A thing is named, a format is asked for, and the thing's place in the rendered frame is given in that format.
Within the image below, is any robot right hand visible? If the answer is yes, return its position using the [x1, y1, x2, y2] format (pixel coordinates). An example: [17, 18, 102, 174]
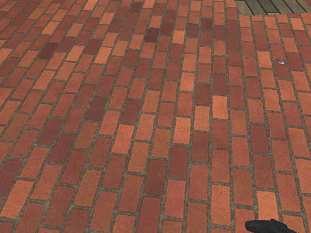
[245, 218, 299, 233]

